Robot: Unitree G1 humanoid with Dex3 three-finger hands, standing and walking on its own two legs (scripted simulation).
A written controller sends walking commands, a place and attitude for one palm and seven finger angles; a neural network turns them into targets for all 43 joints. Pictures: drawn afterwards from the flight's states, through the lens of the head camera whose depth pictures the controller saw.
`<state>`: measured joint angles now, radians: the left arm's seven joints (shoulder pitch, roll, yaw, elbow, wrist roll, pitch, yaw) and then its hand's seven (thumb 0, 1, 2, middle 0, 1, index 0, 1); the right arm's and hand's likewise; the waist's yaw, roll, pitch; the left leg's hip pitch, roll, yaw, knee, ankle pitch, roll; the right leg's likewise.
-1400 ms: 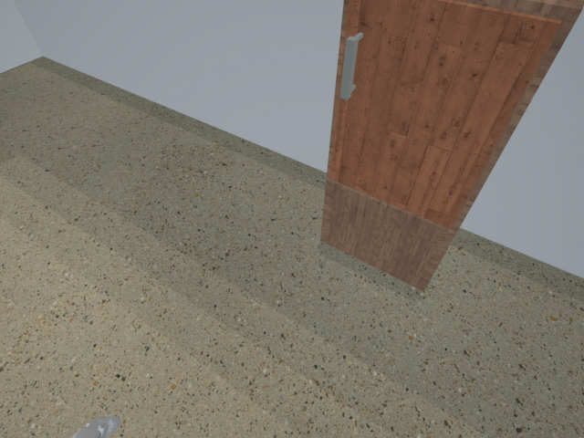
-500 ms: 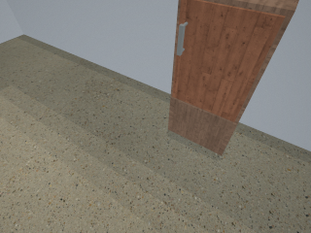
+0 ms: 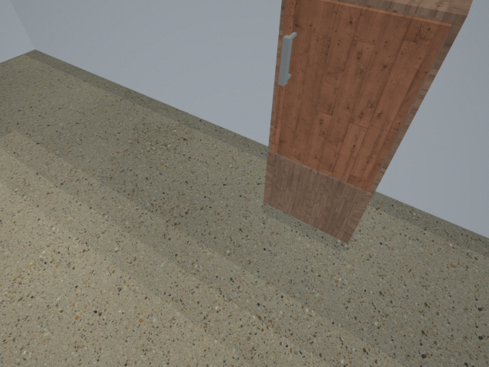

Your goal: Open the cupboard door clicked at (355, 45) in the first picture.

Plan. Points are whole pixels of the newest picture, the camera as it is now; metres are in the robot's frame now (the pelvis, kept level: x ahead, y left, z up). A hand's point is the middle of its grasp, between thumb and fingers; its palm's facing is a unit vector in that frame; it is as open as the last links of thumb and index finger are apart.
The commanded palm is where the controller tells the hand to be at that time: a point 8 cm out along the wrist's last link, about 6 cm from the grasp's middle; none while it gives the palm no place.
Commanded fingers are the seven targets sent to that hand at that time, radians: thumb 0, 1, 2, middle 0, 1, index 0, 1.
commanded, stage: look at it before walking up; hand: left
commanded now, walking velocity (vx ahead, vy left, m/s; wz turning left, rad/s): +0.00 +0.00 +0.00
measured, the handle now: (288, 59) +0.97 -0.08 +0.05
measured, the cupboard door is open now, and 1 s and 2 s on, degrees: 0 0 0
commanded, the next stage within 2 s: turn to face it in 0.04 s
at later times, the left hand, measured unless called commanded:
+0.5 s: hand out of the picture +0.07 +0.19 -0.18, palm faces -0.12 -0.95 -0.28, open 7.4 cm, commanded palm none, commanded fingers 0.00 0.90 0.90 -0.20 -0.30 -0.20 -0.30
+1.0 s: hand out of the picture +0.11 +0.21 -0.18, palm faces -0.28 -0.93 -0.22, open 7.4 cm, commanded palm none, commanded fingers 0.00 0.90 0.90 -0.20 -0.30 -0.20 -0.30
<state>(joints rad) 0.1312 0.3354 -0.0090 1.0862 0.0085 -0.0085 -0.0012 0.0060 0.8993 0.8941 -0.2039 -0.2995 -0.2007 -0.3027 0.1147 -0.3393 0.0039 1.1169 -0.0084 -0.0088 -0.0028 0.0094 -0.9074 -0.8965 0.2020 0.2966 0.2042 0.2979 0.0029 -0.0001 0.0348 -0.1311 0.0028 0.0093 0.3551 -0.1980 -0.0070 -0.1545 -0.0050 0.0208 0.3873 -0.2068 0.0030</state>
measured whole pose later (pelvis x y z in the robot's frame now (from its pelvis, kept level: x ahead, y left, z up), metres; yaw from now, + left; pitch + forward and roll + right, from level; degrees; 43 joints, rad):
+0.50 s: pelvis -0.01 -0.02 -0.03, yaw -10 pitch -1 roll +2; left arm 0.22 0.24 0.03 0.96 0.02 0.05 -0.02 0.01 0.90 0.89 -0.20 -0.30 -0.20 -0.30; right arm 0.13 -0.24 -0.03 0.98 -0.02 0.03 -0.02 0.01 -0.91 -0.90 0.20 0.30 0.20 0.30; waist 0.04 0.01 0.09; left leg -0.24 0.07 0.16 0.63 -0.35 -0.03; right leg -0.33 0.01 0.01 0.69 -0.33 0.00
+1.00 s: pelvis -0.02 +0.03 -0.01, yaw -21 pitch +1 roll +0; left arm 0.24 0.24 0.07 0.92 0.02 0.06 0.01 0.01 0.90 0.89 -0.20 -0.30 -0.20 -0.30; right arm 0.16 -0.21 -0.04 0.93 -0.01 0.01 -0.04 0.01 -0.91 -0.90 0.20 0.30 0.20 0.30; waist 0.02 -0.04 0.01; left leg -0.26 0.00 0.01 0.53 -0.32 0.00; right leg -0.39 0.10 0.18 0.57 -0.24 0.01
